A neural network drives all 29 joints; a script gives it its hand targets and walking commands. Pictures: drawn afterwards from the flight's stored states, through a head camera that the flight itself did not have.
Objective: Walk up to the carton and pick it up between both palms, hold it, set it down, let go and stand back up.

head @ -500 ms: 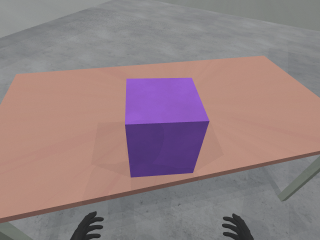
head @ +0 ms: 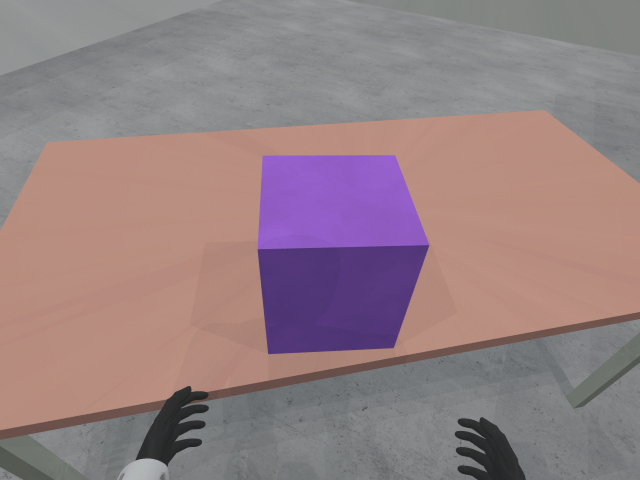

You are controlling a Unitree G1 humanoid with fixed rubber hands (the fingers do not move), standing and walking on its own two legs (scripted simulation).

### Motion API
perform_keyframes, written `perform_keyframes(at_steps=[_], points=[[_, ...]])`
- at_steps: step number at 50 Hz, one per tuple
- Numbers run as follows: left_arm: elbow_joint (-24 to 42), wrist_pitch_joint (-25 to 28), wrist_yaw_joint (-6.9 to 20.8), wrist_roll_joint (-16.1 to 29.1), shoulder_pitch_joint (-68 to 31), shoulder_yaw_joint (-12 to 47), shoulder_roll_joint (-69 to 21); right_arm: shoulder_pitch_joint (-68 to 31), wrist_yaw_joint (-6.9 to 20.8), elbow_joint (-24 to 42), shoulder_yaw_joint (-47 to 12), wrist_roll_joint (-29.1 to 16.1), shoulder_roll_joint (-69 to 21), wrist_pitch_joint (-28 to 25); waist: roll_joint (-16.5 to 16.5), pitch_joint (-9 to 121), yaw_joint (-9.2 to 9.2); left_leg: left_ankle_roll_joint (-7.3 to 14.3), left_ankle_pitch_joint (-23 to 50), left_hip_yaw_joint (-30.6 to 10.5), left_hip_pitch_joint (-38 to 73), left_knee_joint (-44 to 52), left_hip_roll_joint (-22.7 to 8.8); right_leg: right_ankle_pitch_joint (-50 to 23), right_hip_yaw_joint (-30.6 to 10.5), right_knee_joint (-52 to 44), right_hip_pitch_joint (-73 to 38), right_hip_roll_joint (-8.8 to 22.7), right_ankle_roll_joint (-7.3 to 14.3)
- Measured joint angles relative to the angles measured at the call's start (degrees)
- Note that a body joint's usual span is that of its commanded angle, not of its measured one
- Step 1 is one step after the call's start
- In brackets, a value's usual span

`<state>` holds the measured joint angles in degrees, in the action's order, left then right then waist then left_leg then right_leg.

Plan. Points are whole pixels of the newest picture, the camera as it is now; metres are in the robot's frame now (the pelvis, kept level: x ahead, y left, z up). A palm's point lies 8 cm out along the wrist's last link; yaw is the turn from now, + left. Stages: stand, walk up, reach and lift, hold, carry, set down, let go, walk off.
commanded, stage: reach and lift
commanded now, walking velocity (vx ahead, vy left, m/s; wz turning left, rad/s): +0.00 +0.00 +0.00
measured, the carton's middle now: (330, 255) +0.46 +0.02 +0.01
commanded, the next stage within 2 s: none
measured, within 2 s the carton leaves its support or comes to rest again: neither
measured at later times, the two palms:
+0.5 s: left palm (151, 404) +0.21 +0.22 -0.01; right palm (489, 420) +0.22 -0.19 -0.01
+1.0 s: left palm (160, 331) +0.28 +0.22 +0.05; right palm (487, 343) +0.30 -0.19 +0.04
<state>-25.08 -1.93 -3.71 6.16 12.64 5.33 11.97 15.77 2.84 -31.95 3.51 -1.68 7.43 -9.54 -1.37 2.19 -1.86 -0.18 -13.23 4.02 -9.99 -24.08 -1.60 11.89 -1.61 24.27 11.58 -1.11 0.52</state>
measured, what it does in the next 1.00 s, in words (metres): stands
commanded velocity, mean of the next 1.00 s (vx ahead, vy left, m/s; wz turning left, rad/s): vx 0.00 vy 0.00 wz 0.00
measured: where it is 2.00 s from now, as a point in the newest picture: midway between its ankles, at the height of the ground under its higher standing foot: outside the picture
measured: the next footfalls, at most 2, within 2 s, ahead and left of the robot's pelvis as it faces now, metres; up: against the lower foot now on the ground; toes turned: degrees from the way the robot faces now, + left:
none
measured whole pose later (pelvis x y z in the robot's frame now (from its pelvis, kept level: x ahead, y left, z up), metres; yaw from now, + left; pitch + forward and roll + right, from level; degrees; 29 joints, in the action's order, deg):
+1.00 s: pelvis +0.02 +0.00 +0.01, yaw +2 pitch +0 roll -1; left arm -17.1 -2.3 -3.1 8.7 -2.0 1.1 11.5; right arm -1.4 -2.9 -23.7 -1.4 -14.0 12.4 -5.0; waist -1.1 2.7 -1.8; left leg -0.2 -10.9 1.9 -6.1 -17.4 -1.3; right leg 8.2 -0.3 13.6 5.0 -1.1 0.3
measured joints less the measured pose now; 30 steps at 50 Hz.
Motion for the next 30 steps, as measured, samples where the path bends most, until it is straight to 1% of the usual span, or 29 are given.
perform_keyframes(at_steps=[7, 16, 20, 23, 30], points=[[3.13, 3.64, -0.26, 0.3, 2.1, -0.13, 0.63, 0.52, -1.27, 2.76, -2.1, -3.55, 0.1, -1.64, -0.4, 0.09, -0.99, -0.27, -0.03, -0.56, 0.69, 1.29, -0.2, -0.16, 0.53, -2.02, -1.23, -0.21, 0.18], [5.4, 8.8, 0.39, 2.22, 2.46, -0.16, 1.52, 0.59, -3.05, 5.76, -4.59, -6.7, 1.16, -3.7, 1.24, 0.43, -0.69, -0.12, -0.38, -1.17, 2.07, 2.51, -0.01, -0.19, 1.02, -4.44, -3.44, -0.06, -0.06], [5.27, 11.17, 0.96, 2.8, 1.7, -0.6, 1.13, 0.55, -3.76, 7.63, -5.47, -7.59, 1.76, -5.1, 1.43, 0.21, -0.46, -0.08, -0.42, -1.31, 2.67, 2.94, -0.01, -0.44, 1.08, -5.51, -4.38, -0.09, -0.15], [4.33, 12.73, 1.13, 2.72, 0.72, -0.99, 0.65, -0.2, -4.04, 7.75, -5.78, -8.36, 1.97, -6.06, 1.07, -0.08, -0.58, -0.09, -0.4, -1.25, 3.07, 3.22, -0.05, -0.61, 0.94, -5.99, -4.83, -0.16, -0.16], [3.98, 16.34, 0.48, 3.06, -1.15, -1.11, -0.26, -2.78, -3.9, 7.89, -6.59, -10.4, 2.6, -7.81, -0.16, -0.53, -1.11, -0.17, -0.16, -1.11, 3.5, 3.76, -0.12, -1.03, 0.62, -6.73, -5.29, -0.29, -0.14]])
